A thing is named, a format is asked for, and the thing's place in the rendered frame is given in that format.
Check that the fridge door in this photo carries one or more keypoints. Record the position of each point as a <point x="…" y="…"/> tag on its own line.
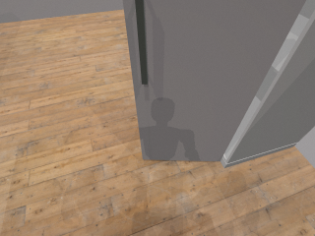
<point x="206" y="60"/>

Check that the handle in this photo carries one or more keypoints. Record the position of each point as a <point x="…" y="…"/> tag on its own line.
<point x="141" y="29"/>

